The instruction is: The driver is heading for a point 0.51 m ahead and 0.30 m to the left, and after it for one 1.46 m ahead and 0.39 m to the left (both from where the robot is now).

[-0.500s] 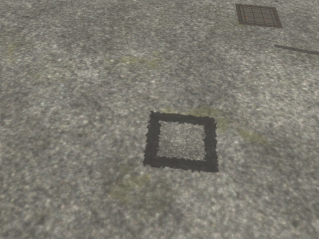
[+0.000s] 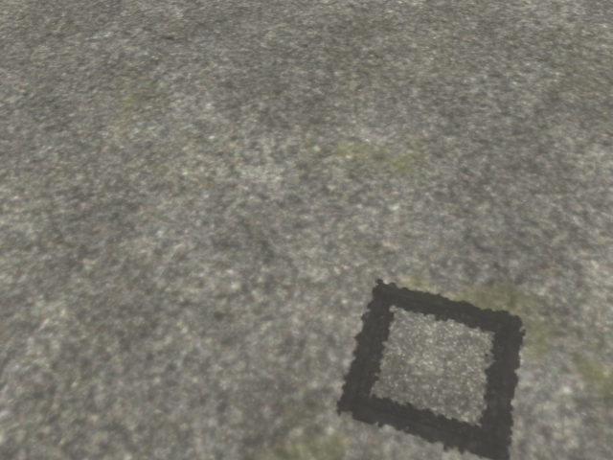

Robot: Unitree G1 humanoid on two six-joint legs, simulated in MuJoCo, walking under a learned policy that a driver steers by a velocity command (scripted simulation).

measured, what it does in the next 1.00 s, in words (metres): walks ahead, turning left: left foot, then right foot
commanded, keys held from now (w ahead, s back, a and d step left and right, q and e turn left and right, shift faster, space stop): w+q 0.70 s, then q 0.30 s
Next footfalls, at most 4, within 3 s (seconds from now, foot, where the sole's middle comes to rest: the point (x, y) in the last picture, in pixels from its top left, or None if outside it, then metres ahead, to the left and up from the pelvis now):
0.34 left None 0.35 0.15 -0.78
0.84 right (313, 370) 0.70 0.07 -0.78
1.26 left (212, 435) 0.54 0.29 -0.78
1.68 right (308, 389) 0.65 0.08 -0.78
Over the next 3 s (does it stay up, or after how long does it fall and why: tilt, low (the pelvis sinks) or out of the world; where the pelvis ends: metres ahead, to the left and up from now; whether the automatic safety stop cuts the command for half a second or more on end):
stays up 0.67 0.18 -0.01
